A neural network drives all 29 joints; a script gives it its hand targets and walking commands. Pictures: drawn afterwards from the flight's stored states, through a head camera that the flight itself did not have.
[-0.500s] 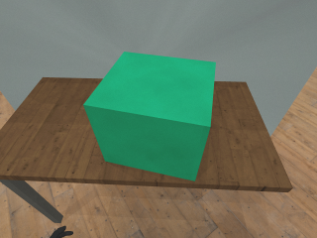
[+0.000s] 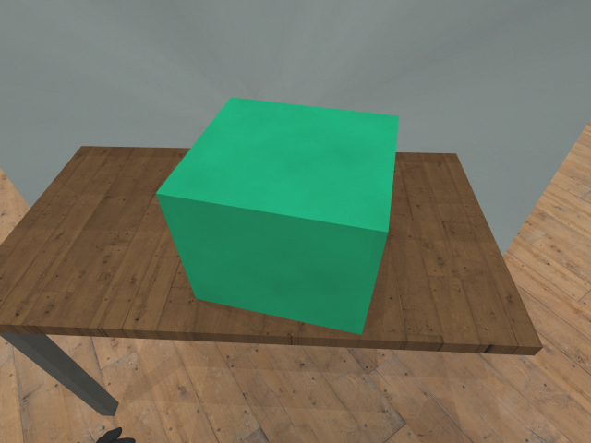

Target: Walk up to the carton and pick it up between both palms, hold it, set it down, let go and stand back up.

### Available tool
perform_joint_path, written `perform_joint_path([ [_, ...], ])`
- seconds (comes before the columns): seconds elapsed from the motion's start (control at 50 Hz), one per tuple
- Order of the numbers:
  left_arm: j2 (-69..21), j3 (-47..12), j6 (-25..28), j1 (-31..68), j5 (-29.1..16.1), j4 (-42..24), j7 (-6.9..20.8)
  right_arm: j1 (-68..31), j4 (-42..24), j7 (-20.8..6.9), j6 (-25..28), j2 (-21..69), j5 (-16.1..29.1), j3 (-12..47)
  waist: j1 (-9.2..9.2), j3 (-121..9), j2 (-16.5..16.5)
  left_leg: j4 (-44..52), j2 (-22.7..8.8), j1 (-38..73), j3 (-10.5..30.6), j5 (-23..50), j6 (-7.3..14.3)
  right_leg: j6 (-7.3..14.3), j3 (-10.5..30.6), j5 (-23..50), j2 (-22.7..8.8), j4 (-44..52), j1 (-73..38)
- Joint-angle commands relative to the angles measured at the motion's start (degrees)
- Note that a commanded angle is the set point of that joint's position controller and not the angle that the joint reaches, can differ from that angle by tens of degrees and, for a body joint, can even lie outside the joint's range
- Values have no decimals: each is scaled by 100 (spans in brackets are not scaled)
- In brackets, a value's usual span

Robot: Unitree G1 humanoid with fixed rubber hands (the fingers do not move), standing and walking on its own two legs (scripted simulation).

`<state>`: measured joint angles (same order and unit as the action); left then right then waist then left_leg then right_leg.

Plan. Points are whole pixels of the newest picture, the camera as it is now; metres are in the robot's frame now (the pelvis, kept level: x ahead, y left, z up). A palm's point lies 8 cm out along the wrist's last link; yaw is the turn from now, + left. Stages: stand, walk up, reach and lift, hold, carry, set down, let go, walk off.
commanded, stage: stand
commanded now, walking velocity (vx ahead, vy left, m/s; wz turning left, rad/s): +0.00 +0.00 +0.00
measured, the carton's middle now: (293, 211) +0.51 +0.00 +0.02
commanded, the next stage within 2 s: none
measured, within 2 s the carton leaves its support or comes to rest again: neither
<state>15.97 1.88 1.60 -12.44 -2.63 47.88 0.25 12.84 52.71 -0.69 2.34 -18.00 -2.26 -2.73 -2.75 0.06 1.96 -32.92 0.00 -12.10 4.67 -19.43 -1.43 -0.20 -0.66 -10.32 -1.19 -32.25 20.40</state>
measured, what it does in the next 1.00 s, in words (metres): stands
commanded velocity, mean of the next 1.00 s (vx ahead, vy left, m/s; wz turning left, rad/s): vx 0.00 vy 0.00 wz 0.00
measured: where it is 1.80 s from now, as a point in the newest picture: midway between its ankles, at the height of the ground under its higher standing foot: outside the picture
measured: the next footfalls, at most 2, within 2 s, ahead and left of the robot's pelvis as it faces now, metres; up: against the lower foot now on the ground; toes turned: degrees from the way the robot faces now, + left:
none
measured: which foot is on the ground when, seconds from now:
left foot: down 0.00-1.00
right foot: down 0.00-1.00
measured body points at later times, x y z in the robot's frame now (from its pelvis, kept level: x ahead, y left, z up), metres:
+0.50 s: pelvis +0.00 +0.00 +0.00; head -0.01 -0.02 +0.45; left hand +0.12 +0.27 -0.10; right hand +0.07 -0.29 -0.14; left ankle -0.01 +0.15 -0.73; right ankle +0.08 -0.12 -0.73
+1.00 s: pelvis -0.01 +0.00 +0.00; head -0.02 -0.02 +0.45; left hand +0.12 +0.27 -0.10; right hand +0.06 -0.29 -0.14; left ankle -0.01 +0.15 -0.73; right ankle +0.08 -0.12 -0.73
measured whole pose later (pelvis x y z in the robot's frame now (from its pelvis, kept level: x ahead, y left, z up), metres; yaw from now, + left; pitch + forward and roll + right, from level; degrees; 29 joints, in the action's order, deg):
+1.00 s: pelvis -0.01 +0.00 +0.00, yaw +0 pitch -2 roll +1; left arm 16.0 1.9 1.9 -12.0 -2.6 49.1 0.0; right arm 12.8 54.5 -0.7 2.3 -18.0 -2.0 -2.7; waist -2.7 0.1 1.9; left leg -32.9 0.0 -12.1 4.6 -18.8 -1.5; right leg -0.1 -0.6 -9.7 -1.2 -32.2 20.4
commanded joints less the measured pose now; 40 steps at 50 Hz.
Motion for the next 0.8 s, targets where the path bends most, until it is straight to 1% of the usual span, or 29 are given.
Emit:
perform_joint_path([
  [0.0,1490,278,187,558,405,-110,-71,60,80,38,82,-1208,105,-147,72,-410,-463,1090,-567,-68,225,384,285,366,930,55,-749,888,-1015],
  [0.02,1370,281,186,618,417,-80,-78,-280,62,78,28,-1331,89,-213,108,-582,-463,1079,-558,-67,253,280,301,366,872,240,-686,850,-1080],
  [0.04,1719,330,178,551,428,-44,-112,151,86,70,15,-1265,107,-166,13,-377,-477,1085,-425,-127,251,157,333,376,1050,-327,-702,918,-1079],
  [0.08,1562,317,171,672,404,-88,-77,-370,48,99,1,-1308,71,-187,247,-390,-589,1410,-676,-396,486,263,392,281,658,0,-511,737,-1196],
  [0.1,1334,228,226,341,401,-50,-86,-331,53,81,47,-1369,78,-203,305,-489,-398,1224,-522,-231,356,310,367,281,785,7,-577,793,-1219],
  [0.12,1491,294,253,253,344,105,-74,-182,141,86,87,-1234,41,-172,202,-470,-548,1180,-521,-186,229,579,317,356,858,270,-635,707,-1194],
  [0.14,1544,260,226,480,413,-23,-71,-234,119,109,46,-1307,114,-201,150,-797,-312,1154,-534,-55,185,651,313,371,900,355,-731,826,-1404],
  [0.18,1363,249,215,531,339,-64,-40,-72,174,94,74,-1325,86,-174,213,-473,-496,1163,-585,-157,347,694,327,360,837,573,-684,823,-1187],
  [0.2,1500,266,193,564,402,-6,-53,38,108,101,65,-1261,108,-159,100,-634,-425,1198,-567,-96,328,536,282,311,767,490,-605,716,-1410],
  [0.22,1386,259,185,527,414,-70,-109,-239,49,83,34,-1257,145,-220,180,-644,-818,1090,-532,-138,339,503,302,350,722,581,-656,713,-1341],
  [0.26,1336,215,244,415,375,30,-97,-187,102,98,42,-1428,97,-203,257,-522,-392,1264,-622,-91,393,695,338,299,722,490,-638,741,-1267],
  [0.3,1530,316,243,530,354,29,-103,-121,249,118,31,-1440,61,-206,244,-411,-591,1192,-546,-72,199,754,347,321,864,333,-690,779,-1184],
  [0.32,1364,221,216,354,350,78,-131,-243,130,122,21,-1319,76,-192,242,-571,-476,1217,-597,-74,331,570,321,283,714,438,-648,826,-1230],
  [0.38,1507,322,175,738,426,-26,-102,-196,195,131,30,-1326,75,-216,159,-324,-593,1233,-470,-311,251,288,262,400,966,-32,-741,878,-1070],
  [0.4,1336,225,197,533,369,-48,-70,-302,155,54,71,-1370,71,-228,278,-325,-754,1150,-534,-314,334,221,287,306,770,150,-622,913,-985],
  [0.44,1331,206,219,703,311,-98,-90,4,272,44,80,-1401,36,-223,86,-363,-369,1283,-636,-246,410,421,311,319,820,303,-697,795,-1011],
  [0.46,1284,200,238,543,289,-49,-65,-105,254,12,64,-1416,98,-172,266,-581,-636,1175,-651,-223,451,429,364,347,808,360,-637,815,-1160],
  [0.48,1405,224,271,510,403,4,-72,-191,218,34,48,-1348,126,-219,170,-578,-394,1121,-570,-223,341,278,336,362,824,357,-643,812,-1169],
  [0.5,1456,232,251,466,389,121,-83,-182,289,40,35,-1380,21,-201,226,-452,-589,1181,-515,-213,287,329,356,284,895,44,-632,866,-1016],
  [0.52,1583,293,219,528,438,74,-105,-123,159,34,41,-1126,40,-161,55,-181,-528,1231,-555,-205,252,101,346,309,936,-114,-673,1033,-942],
  [0.54,1490,240,210,767,450,1,-104,-236,128,59,19,-1298,129,-203,94,-203,-927,1264,-573,-176,340,145,335,355,919,-424,-686,1062,-819],
  [0.56,1382,246,203,512,370,30,-80,-73,218,72,26,-1424,81,-250,201,-421,-743,1230,-493,-117,280,16,367,315,1014,-562,-695,1089,-982],
  [0.58,1447,233,225,498,347,-17,-51,-165,183,94,21,-1365,45,-201,267,-226,-618,1378,-580,-409,426,276,380,257,703,-371,-529,895,-1005],
  [0.6,1488,267,241,470,399,63,-66,-253,269,68,26,-1213,36,-85,359,-302,-372,1412,-618,-454,525,73,455,346,879,-582,-640,844,-1078],
  [0.64,1508,267,162,657,446,63,-92,-311,202,69,56,-1241,121,-184,212,-227,-650,1428,-551,-542,353,-177,330,297,950,-630,-619,1001,-1099],
  [0.68,1554,289,200,410,419,3,-56,-243,189,78,82,-1343,111,-206,337,-360,-719,1221,-469,-393,308,-87,378,311,983,-784,-635,1017,-1141],
  [0.7,1571,246,200,440,421,130,-48,-246,196,69,29,-1238,81,-193,234,-358,-721,1231,-468,-257,253,-103,360,307,1051,-956,-700,1106,-1004],
  [0.76,1390,253,189,657,445,2,-65,-410,103,73,93,-1189,110,-174,229,-277,-609,1451,-619,-328,425,267,344,256,812,-122,-561,874,-1120],
  [0.78,1361,303,240,585,433,83,-87,-269,130,39,122,-1293,68,-154,314,-464,-291,1412,-566,-334,313,638,285,273,699,434,-608,772,-1464],
])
